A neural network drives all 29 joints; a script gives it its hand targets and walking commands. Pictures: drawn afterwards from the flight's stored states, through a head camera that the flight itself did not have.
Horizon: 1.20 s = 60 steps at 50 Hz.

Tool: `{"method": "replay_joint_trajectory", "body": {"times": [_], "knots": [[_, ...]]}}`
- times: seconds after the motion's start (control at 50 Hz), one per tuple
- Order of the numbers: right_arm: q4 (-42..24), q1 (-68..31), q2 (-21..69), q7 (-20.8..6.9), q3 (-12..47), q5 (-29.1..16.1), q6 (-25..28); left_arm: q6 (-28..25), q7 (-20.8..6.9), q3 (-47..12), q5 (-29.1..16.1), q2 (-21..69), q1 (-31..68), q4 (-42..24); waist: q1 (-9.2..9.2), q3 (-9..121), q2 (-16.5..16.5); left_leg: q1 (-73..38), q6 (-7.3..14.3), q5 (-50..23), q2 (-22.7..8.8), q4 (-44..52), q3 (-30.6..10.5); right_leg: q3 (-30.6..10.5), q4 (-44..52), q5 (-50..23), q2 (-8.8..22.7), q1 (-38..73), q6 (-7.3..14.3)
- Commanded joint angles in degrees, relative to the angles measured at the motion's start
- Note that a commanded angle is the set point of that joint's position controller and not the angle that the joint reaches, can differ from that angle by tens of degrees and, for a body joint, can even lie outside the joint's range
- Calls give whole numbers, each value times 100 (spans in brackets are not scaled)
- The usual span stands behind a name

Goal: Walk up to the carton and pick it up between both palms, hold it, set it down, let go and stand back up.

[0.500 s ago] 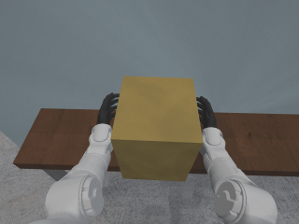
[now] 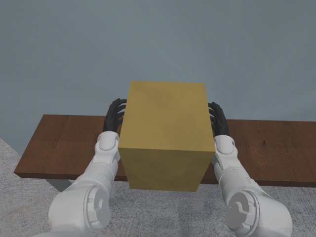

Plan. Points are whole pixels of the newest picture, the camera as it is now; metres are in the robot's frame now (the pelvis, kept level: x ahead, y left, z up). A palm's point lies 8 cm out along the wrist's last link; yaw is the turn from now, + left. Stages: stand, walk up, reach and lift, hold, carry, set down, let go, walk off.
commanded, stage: reach and lift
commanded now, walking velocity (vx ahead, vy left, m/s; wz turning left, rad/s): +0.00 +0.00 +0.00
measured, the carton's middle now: (165, 139) +0.41 +0.01 +0.00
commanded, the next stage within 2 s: none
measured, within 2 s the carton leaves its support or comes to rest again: leaves its support in 0.28 s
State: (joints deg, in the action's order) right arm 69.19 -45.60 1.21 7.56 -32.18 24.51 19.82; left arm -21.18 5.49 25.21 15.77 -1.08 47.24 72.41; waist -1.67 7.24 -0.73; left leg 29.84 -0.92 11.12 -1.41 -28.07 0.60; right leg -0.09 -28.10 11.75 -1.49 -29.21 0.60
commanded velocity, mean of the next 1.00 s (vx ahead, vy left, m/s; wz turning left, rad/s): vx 0.00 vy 0.00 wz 0.00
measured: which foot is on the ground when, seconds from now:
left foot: down 0.00-1.00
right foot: down 0.00-1.00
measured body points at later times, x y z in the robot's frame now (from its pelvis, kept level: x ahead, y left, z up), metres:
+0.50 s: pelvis -0.01 +0.00 +0.00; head +0.01 +0.01 +0.45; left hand +0.39 +0.17 +0.06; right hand +0.41 -0.13 +0.07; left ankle +0.02 +0.13 -0.73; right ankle +0.01 -0.11 -0.73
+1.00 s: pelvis +0.00 -0.01 +0.01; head -0.03 -0.01 +0.46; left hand +0.40 +0.15 +0.12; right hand +0.41 -0.14 +0.12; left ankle +0.02 +0.13 -0.73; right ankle +0.01 -0.11 -0.73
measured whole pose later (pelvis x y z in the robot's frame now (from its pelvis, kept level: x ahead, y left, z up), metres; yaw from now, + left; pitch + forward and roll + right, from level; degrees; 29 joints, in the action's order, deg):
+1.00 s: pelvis +0.00 -0.01 +0.01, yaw +0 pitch +4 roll +1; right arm 56.8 -44.2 1.3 9.3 -17.9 5.8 -1.3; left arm -0.6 5.0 19.1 6.2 -1.4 44.4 59.6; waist -1.0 8.0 -1.1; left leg 17.5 -1.3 9.8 -1.4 -23.6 0.6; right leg -0.1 -26.1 11.8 -1.5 -18.0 0.9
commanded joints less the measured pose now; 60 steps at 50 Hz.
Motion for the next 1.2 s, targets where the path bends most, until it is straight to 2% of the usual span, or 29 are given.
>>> {"method": "replay_joint_trajectory", "body": {"times": [0.0, 0.06, 0.14, 0.18, 0.22, 0.24, 0.26, 0.32, 0.38, 0.44, 0.54, 0.56, 0.6, 0.64, 0.7, 0.72, 0.74, 0.76, 0.78, 0.8, 0.84, 0.86, 0.88, 0.92, 0.96, 1.0, 1.04, 1.08, 1.18], "knots": [[-1018, -3033, 3713, -959, 1912, 150, 643, -226, -679, -1156, 278, 3215, 2470, -357, -147, 3651, -322, -605, -45, -1455, 156, 335, 577, 286, 208, -2926, 77, 3043, -316], [-1286, -3211, 3755, -935, 2177, 99, 712, -300, -661, -1329, 163, 3333, 2536, -452, -119, 4173, -401, -743, -74, -1747, 124, 266, 520, 330, 156, -3363, 60, 3181, -333], [-1159, -2995, 3750, -914, 2399, 59, 726, -277, -632, -1697, 83, 3545, 2451, -496, -97, 4442, -257, -1027, -126, -1995, 106, 242, 461, 375, 178, -3437, -11, 3061, -285], [-972, -2888, 3673, -868, 2434, 72, 669, -221, -639, -1748, 76, 3562, 2565, -505, 24, 4271, -259, -1034, -154, -2048, 122, 241, 416, 394, 229, -3460, -6, 3061, -267], [-1036, -2929, 3740, -856, 2499, -34, 639, -211, -651, -1745, 76, 3490, 2698, -707, -31, 4104, -227, -1110, -147, -2077, 124, 266, 428, 342, 275, -3467, -8, 3147, -263], [-1143, -3014, 3726, -853, 2566, -123, 633, -194, -638, -1933, -20, 3571, 2846, -808, 64, 4179, -195, -1178, -163, -2047, 128, 262, 384, 370, 273, -3408, -11, 3028, -261], [-1168, -3102, 3717, -859, 2569, -84, 632, -213, -618, -1870, -55, 3562, 2845, -717, -10, 4295, -251, -1200, -165, -1966, 105, 265, 372, 370, 281, -3260, -33, 2979, -252], [-1086, -3081, 3754, -849, 2629, -200, 523, -147, -614, -2094, -187, 3660, 3063, -810, 130, 4158, -147, -1255, -184, -1820, 116, 299, 348, 416, 374, -2920, -56, 2735, -216], [-1216, -3078, 3811, -823, 2834, -413, 388, -71, -580, -2357, -345, 3730, 3273, -1144, 104, 4095, -71, -1464, -207, -1986, 122, 280, 309, 402, 397, -2891, -86, 2713, -210], [-1159, -3111, 3795, -845, 2877, -526, 119, 116, -580, -2294, -406, 3641, 3245, -941, 78, 3565, -121, -1388, -137, -1331, 129, 468, 304, 334, 585, -2087, -60, 2590, -184], [-1330, -3379, 3766, -886, 2926, -813, -296, 432, -540, -2454, -600, 3667, 3659, -1343, 117, 3056, -66, -1589, -125, -929, 106, 614, 262, 338, 759, -1240, -63, 2319, -125], [-1384, -3446, 3773, -897, 2931, -947, -364, 512, -514, -2570, -629, 3720, 3866, -1635, 162, 3176, 114, -1749, -150, -955, 96, 620, 268, 362, 788, -1104, -63, 2210, -98], [-1594, -3720, 3770, -937, 3031, -1087, -531, 664, -465, -2635, -723, 3732, 3946, -1677, 121, 3158, 104, -1776, -127, -762, 92, 659, 208, 355, 819, -790, -50, 2081, -102], [-1744, -3856, 3675, -950, 3034, -1227, -680, 842, -451, -2757, -823, 3779, 4105, -1906, 209, 3090, 76, -1870, -121, -701, 97, 658, 197, 377, 888, -631, -52, 1957, -71], [-1948, -4038, 3735, -976, 3186, -1457, -948, 1109, -451, -2735, -865, 3734, 4205, -2244, 97, 3010, 40, -1890, -75, -548, 109, 754, 200, 332, 939, -465, -24, 2188, -93], [-1983, -3983, 3727, -963, 3153, -1468, -1047, 1193, -469, -2763, -915, 3632, 4181, -2219, 170, 2942, 9, -1784, -39, -454, 126, 769, 210, 305, 921, -444, 12, 2162, -76], [-1976, -4119, 3768, -952, 3129, -1437, -1146, 1304, -502, -2554, -781, 3538, 4118, -2045, 59, 2758, -137, -1668, 19, -292, 149, 813, 230, 270, 931, -309, 24, 2279, -119], [-2074, -4159, 3784, -942, 3196, -1546, -1227, 1395, -508, -2528, -807, 3494, 4175, -2251, 15, 2717, -167, -1650, 59, -257, 176, 866, 240, 207, 928, -363, 38, 2430, -136], [-2064, -4085, 3809, -924, 3182, -1539, -1312, 1465, -535, -2584, -825, 3517, 4256, -2361, 126, 2716, -152, -1651, 65, -171, 167, 916, 224, 197, 932, -353, 54, 2498, -144], [-2281, -4191, 3928, -902, 3397, -1642, -1382, 1587, -563, -2502, -803, 3443, 4091, -2349, -52, 2631, -268, -1588, 130, -294, 202, 910, 261, 134, 920, -550, 73, 2682, -165], [-2453, -4065, 3990, -829, 3561, -1801, -1527, 1703, -609, -2679, -952, 3424, 4211, -2747, 96, 2818, -273, -1657, 118, -513, 251, 910, 246, 119, 837, -1058, 96, 3030, -251], [-2455, -4137, 4002, -810, 3663, -1915, -1618, 1799, -617, -2615, -880, 3405, 4185, -2811, 18, 2708, -269, -1693, 124, -680, 270, 879, 233, 88, 832, -1222, 67, 3092, -276], [-2731, -4163, 4053, -753, 3794, -2025, -1679, 1924, -658, -2565, -840, 3425, 3812, -2685, -44, 2646, -362, -1634, 167, -814, 338, 875, 241, 15, 844, -1607, 99, 3421, -330], [-3110, -4032, 4258, -597, 4205, -2320, -1797, 2049, -723, -2767, -926, 3412, 3689, -3207, 52, 3077, -426, -1829, 138, -1368, 406, 729, 193, -51, 676, -2801, 106, 4007, -430], [-3362, -4020, 4235, -503, 4493, -2556, -1920, 2289, -758, -2885, -929, 3522, 3505, -3512, 36, 3127, -383, -1944, 99, -1552, 435, 704, 120, -43, 650, -3310, 111, 4137, -492], [-3559, -3860, 4253, -368, 4625, -2729, -2055, 2513, -850, -3013, -974, 3606, 3388, -3912, 150, 3180, -372, -2128, 59, -1781, 473, 689, 18, -29, 618, -3952, 121, 4264, -556], [-3743, -3614, 4215, -221, 4751, -2808, -2213, 2863, -956, -2937, -823, 3513, 2866, -3971, 151, 2822, -440, -2305, 67, -1785, 492, 706, 8, -42, 703, -4167, 162, 4362, -571], [-3796, -3555, 3916, -153, 4667, -2805, -2365, 3215, -1065, -2868, -720, 3478, 2402, -3761, 169, 2237, -469, -2423, 61, -1548, 479, 803, -11, 12, 846, -3817, 136, 4088, -584], [-3492, -3128, 3326, -89, 4350, -3009, -2691, 3947, -1388, -2456, -296, 3380, 2047, -4081, 356, 1098, -332, -2749, 58, -1463, 453, 932, -31, 87, 1089, -3028, 72, 3705, -501]]}}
